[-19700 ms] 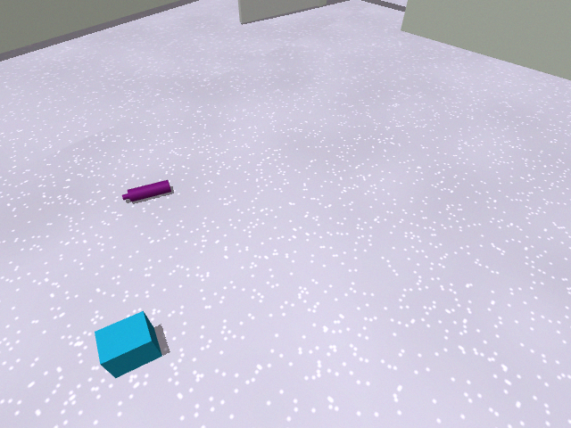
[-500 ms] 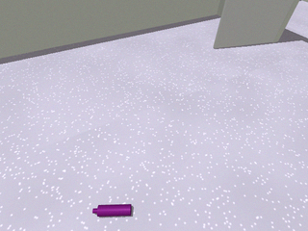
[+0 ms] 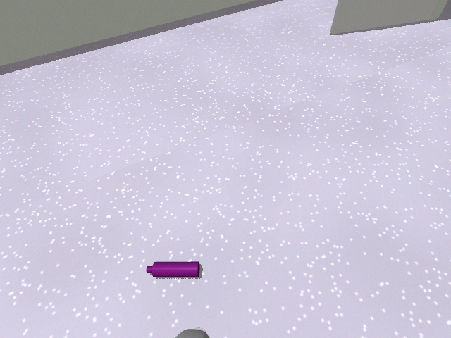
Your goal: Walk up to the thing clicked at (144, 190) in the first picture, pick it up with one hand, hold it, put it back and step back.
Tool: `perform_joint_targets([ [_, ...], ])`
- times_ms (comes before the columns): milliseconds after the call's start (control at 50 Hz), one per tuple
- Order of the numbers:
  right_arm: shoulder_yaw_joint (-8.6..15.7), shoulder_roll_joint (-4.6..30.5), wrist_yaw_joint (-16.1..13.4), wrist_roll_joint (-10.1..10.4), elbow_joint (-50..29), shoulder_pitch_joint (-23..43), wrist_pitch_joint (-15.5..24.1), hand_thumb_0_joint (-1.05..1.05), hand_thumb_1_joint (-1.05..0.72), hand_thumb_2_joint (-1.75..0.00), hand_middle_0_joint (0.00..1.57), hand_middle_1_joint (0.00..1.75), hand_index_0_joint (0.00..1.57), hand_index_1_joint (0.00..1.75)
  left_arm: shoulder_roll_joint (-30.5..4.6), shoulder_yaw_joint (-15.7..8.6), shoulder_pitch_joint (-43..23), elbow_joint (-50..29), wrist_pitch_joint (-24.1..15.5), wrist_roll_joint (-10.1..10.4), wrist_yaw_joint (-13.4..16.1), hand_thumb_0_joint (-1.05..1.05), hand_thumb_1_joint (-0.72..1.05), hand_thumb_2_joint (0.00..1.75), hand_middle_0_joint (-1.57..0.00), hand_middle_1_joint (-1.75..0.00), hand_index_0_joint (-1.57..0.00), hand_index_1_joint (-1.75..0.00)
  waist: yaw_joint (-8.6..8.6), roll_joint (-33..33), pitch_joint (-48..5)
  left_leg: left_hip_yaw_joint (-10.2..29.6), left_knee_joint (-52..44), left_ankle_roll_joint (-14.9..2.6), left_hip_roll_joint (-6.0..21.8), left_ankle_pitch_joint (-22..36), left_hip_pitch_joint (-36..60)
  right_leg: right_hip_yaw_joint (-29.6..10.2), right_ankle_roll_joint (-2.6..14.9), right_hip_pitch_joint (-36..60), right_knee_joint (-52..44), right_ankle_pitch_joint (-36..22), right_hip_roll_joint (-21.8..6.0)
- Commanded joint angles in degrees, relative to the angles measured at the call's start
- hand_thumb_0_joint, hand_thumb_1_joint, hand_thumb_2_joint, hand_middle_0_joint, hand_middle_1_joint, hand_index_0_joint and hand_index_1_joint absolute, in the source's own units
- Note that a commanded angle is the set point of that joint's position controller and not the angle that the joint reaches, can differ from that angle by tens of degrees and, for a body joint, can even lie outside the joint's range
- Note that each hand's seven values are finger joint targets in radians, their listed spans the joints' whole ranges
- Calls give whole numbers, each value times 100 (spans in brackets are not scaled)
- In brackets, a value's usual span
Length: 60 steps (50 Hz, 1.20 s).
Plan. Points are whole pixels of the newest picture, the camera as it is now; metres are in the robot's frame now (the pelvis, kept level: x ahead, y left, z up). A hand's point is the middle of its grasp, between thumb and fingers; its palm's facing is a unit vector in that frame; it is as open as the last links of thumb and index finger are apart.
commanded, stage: walk up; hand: left
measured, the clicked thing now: (172, 269) +0.47 +0.30 -0.74
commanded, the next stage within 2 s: none
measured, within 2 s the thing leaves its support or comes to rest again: neither
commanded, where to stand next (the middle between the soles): +0.08 +0.04 m, yaw +0 degrees
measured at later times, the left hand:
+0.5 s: hand out of the picture +0.07 +0.31 -0.17, palm faces +0.05 -0.94 -0.35, open 7.4 cm
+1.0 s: hand out of the picture +0.11 +0.30 -0.15, palm faces -0.01 -0.92 -0.39, open 7.4 cm
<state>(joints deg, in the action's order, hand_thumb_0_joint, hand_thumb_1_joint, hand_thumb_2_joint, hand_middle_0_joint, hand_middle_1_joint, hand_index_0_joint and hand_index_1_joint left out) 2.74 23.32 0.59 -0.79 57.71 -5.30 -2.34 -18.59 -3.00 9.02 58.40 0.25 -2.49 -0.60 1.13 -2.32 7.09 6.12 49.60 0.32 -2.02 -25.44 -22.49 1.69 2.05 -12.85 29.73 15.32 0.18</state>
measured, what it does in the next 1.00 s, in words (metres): steps on the spot: left foot, then right foot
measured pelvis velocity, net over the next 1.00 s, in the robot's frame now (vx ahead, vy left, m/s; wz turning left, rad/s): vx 0.03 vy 0.03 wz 0.01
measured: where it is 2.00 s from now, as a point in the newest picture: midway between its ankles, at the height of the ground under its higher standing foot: outside the picture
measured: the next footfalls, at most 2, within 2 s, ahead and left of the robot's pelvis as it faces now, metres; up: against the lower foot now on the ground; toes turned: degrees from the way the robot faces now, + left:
left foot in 0.26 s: +0.09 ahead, +0.17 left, +0.00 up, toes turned +5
right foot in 0.58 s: +0.10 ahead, -0.11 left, +0.00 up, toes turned +2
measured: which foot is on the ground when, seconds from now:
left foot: up 0.00-0.24, down 0.26-0.60, up 0.62-0.82, down 0.84-1.00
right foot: down 0.00-0.28, up 0.30-0.56, down 0.58-1.00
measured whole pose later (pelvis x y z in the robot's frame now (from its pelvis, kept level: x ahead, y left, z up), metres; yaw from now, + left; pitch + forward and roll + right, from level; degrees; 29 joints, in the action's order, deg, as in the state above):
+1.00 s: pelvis +0.03 +0.03 -0.01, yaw +1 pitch -3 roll +0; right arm 1.4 20.4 1.8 -1.2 57.2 -10.2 -1.3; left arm -22.2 -1.2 9.8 56.2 -1.9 -0.4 0.4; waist -0.2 0.3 5.1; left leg -0.3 34.0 0.3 0.6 -20.0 -11.5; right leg -2.4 -1.4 -15.8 33.8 14.9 -1.2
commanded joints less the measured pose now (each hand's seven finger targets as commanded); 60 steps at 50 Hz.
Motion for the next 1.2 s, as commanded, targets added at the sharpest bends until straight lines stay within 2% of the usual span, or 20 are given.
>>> perform_joint_targets([
  [0,343,1299,162,-230,-680,252,122,0,-90,-90,20,30,20,30,-2049,-606,780,-577,-383,6,115,0,90,90,-20,-30,-20,-30,469,779,-660,220,43,-25,355,-138,-1682,-2528,1056,2264,-1793,2133,-1997],
  [140,356,959,288,-124,-734,-350,388,0,-90,-90,20,30,20,30,-1903,-549,605,-1021,-381,6,-83,0,90,90,-20,-30,-20,-30,162,1267,-281,-603,-1338,-14,353,122,-7,-1048,929,793,-1834,1256,-1356],
  [200,447,922,111,-77,-425,-1194,550,0,-90,-90,20,30,20,30,-1666,-442,293,-1154,-170,72,-155,0,90,90,-20,-30,-20,-30,-276,828,-488,-1101,-2651,-30,69,1502,1825,-250,704,-498,-609,796,-978],
  [220,475,983,-10,-105,-396,-1347,583,0,-90,-90,20,30,20,30,-1288,-303,393,-1161,-97,118,-137,0,90,90,-20,-30,-20,-30,-354,349,-681,-911,-2711,-14,115,1574,2608,17,466,-1118,132,464,-738],
  [240,487,1205,-106,-165,-506,-1382,608,0,-90,-90,20,30,20,30,-867,-147,533,-1188,-51,155,-111,0,90,90,-20,-30,-20,-30,-370,-395,-790,494,-3300,-230,1124,946,2757,154,185,-1592,973,752,-357],
  [260,436,1514,-166,-177,-717,-1137,658,0,-90,-90,20,30,20,30,-819,-102,596,-1154,15,209,-80,0,90,90,-20,-30,-20,-30,-265,-675,-730,2175,-3727,-768,2273,231,1959,-388,-45,-1615,1451,1543,2],
  [280,495,1792,-158,-58,-766,-923,622,0,-90,-90,20,30,20,30,-1510,-285,574,-968,49,223,-19,0,90,90,-20,-30,-20,-30,-313,-386,-447,2253,-3743,-1349,2510,-248,955,-710,-21,-926,2003,1816,-296],
  [360,361,1518,-250,-42,-843,-419,638,0,-90,-90,20,30,20,30,-1658,-290,811,-663,99,253,-9,0,90,90,-20,-30,-20,-30,-107,-703,-259,713,-3093,-1148,1952,2088,979,-920,-84,-967,2033,1331,-265],
  [480,302,1386,-212,26,-937,-28,358,0,-90,-90,20,30,20,30,-1480,-230,800,-532,58,254,45,0,90,90,-20,-30,-20,-30,-16,-1082,-588,14,-2084,-1038,1673,3932,826,-135,-191,-344,1341,738,-75],
  [540,254,1181,-181,158,-966,68,165,0,-90,-90,20,30,20,30,-1641,-268,813,-506,-84,179,121,0,90,90,-20,-30,-20,-30,90,-323,-855,-269,-1071,-544,1239,3031,780,-326,-70,118,-119,-1536,-247],
  [560,183,910,-175,228,-1019,-27,135,0,-90,-90,20,30,20,30,-2051,-360,589,-617,-150,134,152,0,90,90,-20,-30,-20,-30,-47,730,-911,-651,-228,-265,682,2176,392,-1604,232,173,-419,-2552,-1087],
  [580,165,798,-210,228,-1004,20,58,0,-90,-90,20,30,20,30,-2355,-395,328,-731,-157,203,152,0,90,90,-20,-30,-20,-30,2,1304,-935,-643,452,-145,94,-253,121,-2647,1137,-65,-622,-3276,-2018],
  [600,232,944,-240,166,-962,73,-7,0,-90,-90,20,30,20,30,-2375,-391,207,-849,-190,130,168,0,90,90,-20,-30,-20,-30,37,1308,-914,-276,1320,-174,133,-1192,153,-3024,1518,-333,-567,-3401,-2276],
  [640,253,962,-220,227,-930,-52,16,0,-90,-90,20,30,20,30,-2016,-308,65,-914,-223,132,246,0,90,90,-20,-30,-20,-30,-30,878,-963,149,1683,-202,134,-936,-298,-2133,1340,246,-20,-4116,-1757],
  [740,223,920,-60,-18,-818,-127,176,0,-90,-90,20,30,20,30,-1887,-310,429,-950,-304,33,240,0,90,90,-20,-30,-20,-30,161,1393,-1340,-506,-802,-27,307,-724,-212,-1875,1109,1110,-184,-1290,-1424],
  [800,284,852,-54,-131,-553,-553,268,0,-90,-90,20,30,20,30,-1800,-228,-42,-1043,-223,168,179,0,90,90,-20,-30,-20,-30,-243,937,-1103,-645,-2832,-174,176,863,1385,-1374,630,-150,304,-1297,-1232],
  [840,375,1434,-50,-192,-707,-105,345,0,-90,-90,20,30,20,30,-1188,-31,-95,-1044,-212,290,178,0,90,90,-20,-30,-20,-30,-95,-567,-881,1499,-3243,-816,1635,968,1653,-433,-136,-1329,931,272,-62],
  [860,347,1472,-1,-81,-772,131,343,0,-90,-90,20,30,20,30,-1527,-130,-155,-879,-223,225,224,0,90,90,-20,-30,-20,-30,-108,-516,-734,1393,-3102,-1253,1980,686,671,-331,-128,-460,1108,1347,-190],
  [960,179,1017,13,24,-589,21,279,0,-90,-90,20,30,20,30,-1780,-144,38,-526,-410,205,183,0,90,90,-20,-30,-20,-30,-49,-51,-761,-157,-2381,-261,593,805,453,-1111,215,549,-325,-936,-770],
  [1180,167,1014,-10,23,-247,61,290,0,-90,-90,20,30,20,30,-1589,16,-290,-130,-357,249,188,0,90,90,-20,-30,-20,-30,-89,148,-815,-236,-2824,-330,823,1747,1351,-812,19,367,-416,-1617,-626],
])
